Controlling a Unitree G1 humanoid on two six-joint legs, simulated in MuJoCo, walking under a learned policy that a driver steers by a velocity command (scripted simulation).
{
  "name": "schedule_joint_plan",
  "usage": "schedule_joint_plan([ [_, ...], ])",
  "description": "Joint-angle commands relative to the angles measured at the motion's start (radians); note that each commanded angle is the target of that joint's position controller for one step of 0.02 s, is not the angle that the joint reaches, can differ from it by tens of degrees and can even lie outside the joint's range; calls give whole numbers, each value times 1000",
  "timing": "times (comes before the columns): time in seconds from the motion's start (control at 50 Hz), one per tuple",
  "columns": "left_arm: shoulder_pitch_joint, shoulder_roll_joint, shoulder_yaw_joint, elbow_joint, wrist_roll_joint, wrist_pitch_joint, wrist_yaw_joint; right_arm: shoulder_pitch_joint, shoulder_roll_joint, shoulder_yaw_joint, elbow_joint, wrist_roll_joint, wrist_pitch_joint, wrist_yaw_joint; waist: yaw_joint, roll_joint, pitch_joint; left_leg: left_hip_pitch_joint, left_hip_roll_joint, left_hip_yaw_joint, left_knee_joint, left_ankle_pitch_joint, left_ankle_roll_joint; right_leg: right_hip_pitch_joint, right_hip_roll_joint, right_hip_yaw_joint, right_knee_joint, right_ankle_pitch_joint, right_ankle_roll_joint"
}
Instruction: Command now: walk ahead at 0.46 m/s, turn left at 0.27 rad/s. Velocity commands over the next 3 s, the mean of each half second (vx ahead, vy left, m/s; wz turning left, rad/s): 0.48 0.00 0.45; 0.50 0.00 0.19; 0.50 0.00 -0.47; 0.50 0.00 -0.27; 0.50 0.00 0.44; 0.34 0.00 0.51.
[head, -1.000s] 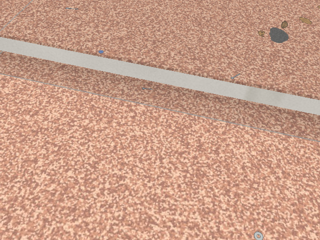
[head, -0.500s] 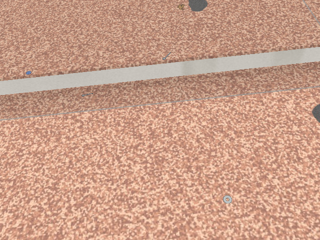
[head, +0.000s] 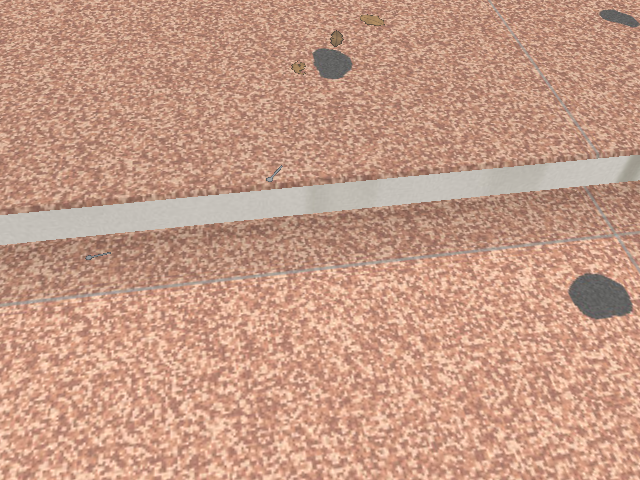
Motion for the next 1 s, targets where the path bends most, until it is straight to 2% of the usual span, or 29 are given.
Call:
schedule_joint_plan([
  [0.02, -111, 106, 33, -121, 24, -46, -11, 52, -124, -22, -54, -7, 10, -13, -30, 130, 47, 226, 259, -390, -253, -29, 188, -359, -91, 27, -30, 103, 17],
  [0.06, -131, 76, 26, -135, 29, -45, -15, 63, -141, -27, -56, 3, 16, -28, -24, 143, 38, 180, 231, -326, -263, 103, 192, -321, -76, -6, -132, 146, 53],
  [0.16, -302, 29, 5, -181, 14, -51, -22, 127, -176, -40, -40, 11, 31, -54, -71, 133, 52, 43, 174, -236, -237, 222, 148, -141, -9, -32, -462, 398, 97],
  [0.2, -337, 45, 11, -191, 4, -53, -26, 166, -175, -40, -31, 18, 38, -58, -77, 135, 47, 51, 192, -273, -212, 205, 136, -90, 6, -13, -515, 443, 92],
  [0.26, -322, 84, 28, -192, -3, -56, -25, 167, -176, -46, -32, 22, 48, -63, -44, 155, 39, 119, 230, -341, -143, 222, 104, -34, -3, 21, -563, 383, 60],
  [0.3, -195, 125, 53, -163, 1, -60, -15, 143, -163, -44, -45, 16, 54, -60, 34, 157, -26, 116, 191, -326, 0, 377, 70, 154, -1, -6, -615, 343, 11],
  [0.32, -62, 160, 69, -145, 12, -60, -6, 129, -128, -31, -65, 3, 55, -54, 102, 129, -149, 38, 137, -292, 204, 347, 41, 380, -85, 55, -592, 321, -41],
  [0.34, 79, 240, 89, -130, 29, -51, 2, 200, -44, -7, -93, -2, 48, -54, 114, -66, -329, -228, 15, -178, 548, 63, -18, 739, -311, 356, -583, 194, -148],
  [0.36, 99, 214, 82, -107, 22, -40, -11, 280, -37, 6, -108, 20, 42, -53, 71, -315, -396, -433, -7, -139, 770, -379, -38, 811, -454, 719, -710, 3, -231],
  [0.38, 41, 127, 60, -116, 14, -35, -10, 226, -135, -20, -91, 36, 45, -54, 77, -167, -233, -508, 65, -152, 858, -312, -42, 678, -420, 642, -746, -98, -200],
  [0.4, -5, 92, 50, -118, 13, -29, -7, 135, -157, -26, -106, 31, 50, -52, 81, -77, -113, -511, 101, -111, 858, -228, -46, 545, -375, 471, -755, -21, -170],
  [0.42, -46, 75, 44, -105, 18, -27, -9, 90, -142, -26, -118, 19, 53, -51, 58, -26, -38, -486, 131, -94, 820, -172, -50, 422, -331, 362, -785, 101, -160],
  [0.44, -74, 56, 39, -97, 25, -29, -9, 73, -131, -31, -125, 12, 58, -47, 36, -42, -4, -457, 159, -93, 780, -136, -51, 349, -298, 280, -812, 177, -154],
  [0.48, -100, 56, 43, -82, 24, -39, -10, 78, -89, -25, -131, 18, 74, -39, 10, -73, 22, -408, 182, -72, 746, -104, -57, 259, -272, 171, -867, 252, -158],
  [0.52, -104, 76, 52, -63, 16, -50, -10, 41, -67, -18, -155, 12, 82, -36, 3, -51, 44, -434, 194, -66, 685, -62, -68, 239, -281, 101, -903, 320, -176],
  [0.62, -93, 124, 66, -24, 12, -44, -6, -78, -47, -3, -192, 5, 65, -9, 35, -6, 58, -408, 183, -27, 398, 192, -67, 267, -250, -82, -919, 441, -158],
  [0.66, -50, 142, 68, 0, 2, -38, -7, -149, -36, 5, -215, 4, 57, 1, 62, 8, 72, -365, 160, 7, 291, 231, -52, 279, -250, -117, -922, 443, -149],
  [0.72, 6, 175, 77, 39, -19, -23, -11, -226, -53, 5, -253, 5, 53, 11, 71, 5, 98, -367, 137, 23, 192, 172, -17, 372, -291, -120, -902, 472, -140],
  [0.76, 27, 196, 79, 66, -31, -7, -11, -224, -79, -5, -267, -3, 50, 12, 38, -14, 79, -303, 103, 53, 141, 71, 14, 426, -310, -109, -823, 672, -131],
  [0.78, 22, 205, 76, 75, -33, 2, -10, -152, -106, -20, -252, -7, 49, 9, -16, -29, 25, -181, 73, 82, 107, 59, 35, 429, -295, -120, -720, 836, -115],
  [0.8, 21, 189, 65, 83, -33, 7, -8, 0, -149, -46, -205, -8, 48, 1, -101, -23, -66, 49, 40, 109, 65, 112, 61, 366, -252, -154, -543, 915, -87],
  [0.82, 28, 140, 40, 69, -12, 2, -6, 170, -220, -72, -166, -14, 54, -15, -173, 23, -194, 365, 158, -19, 116, 166, 103, 158, -204, -163, -277, 687, -45],
  [0.84, 149, 4, -4, 36, 5, -11, -17, 202, -323, -84, -163, -28, 54, -27, -89, 287, -345, 671, 463, -525, 36, 18, 261, -220, -21, -131, 112, -108, 27],
  [0.86, 85, 109, 20, 58, -22, -28, -18, 213, -234, -63, -180, -26, 47, -26, -152, 197, -413, 631, 491, -668, -76, -44, 274, -283, -8, 64, 249, -219, 26],
  [0.88, 2, 158, 39, 24, -50, -31, -19, 161, -190, -47, -165, -25, 39, -23, -139, 179, -240, 520, 454, -486, -93, 2, 223, -366, -55, 61, 269, -152, 17],
  [0.9, -18, 92, 21, 45, 33, -4, -17, 119, -150, -30, -131, -98, 43, -31, -85, 85, -118, 333, 427, -325, -110, 227, 157, -283, -73, 19, 184, -7, -5],
  [0.92, 9, 67, 20, 61, 53, 15, -17, 81, -111, -17, -124, -88, 38, -30, -40, 96, -63, 227, 378, -209, -132, 329, 114, -214, -95, 7, 123, 27, -2],
  [0.94, 58, 62, 20, 81, 61, 36, -21, 51, -89, -8, -119, -67, 35, -30, -6, 134, -55, 150, 348, -137, -155, 365, 95, -140, -101, -2, 100, 42, 5],
  [1.0, 53, 50, 23, 89, 41, 69, -48, 36, -89, -7, -96, -48, 12, -22, 19, 157, -26, 78, 335, -45, -239, 310, 112, -123, -98, -16, 81, 104, 8],
])
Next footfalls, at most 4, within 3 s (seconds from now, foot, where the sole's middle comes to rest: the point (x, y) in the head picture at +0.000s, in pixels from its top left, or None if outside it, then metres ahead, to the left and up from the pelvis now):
0.32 right None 0.36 -0.11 -0.78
0.82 left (202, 464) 0.53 0.25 -0.78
1.32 right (277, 337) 0.84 0.11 -0.78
1.84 left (219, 251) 1.10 0.27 -0.78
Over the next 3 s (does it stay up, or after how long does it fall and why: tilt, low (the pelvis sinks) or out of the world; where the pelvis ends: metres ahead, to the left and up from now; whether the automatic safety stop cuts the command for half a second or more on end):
stays up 1.55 0.25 0.11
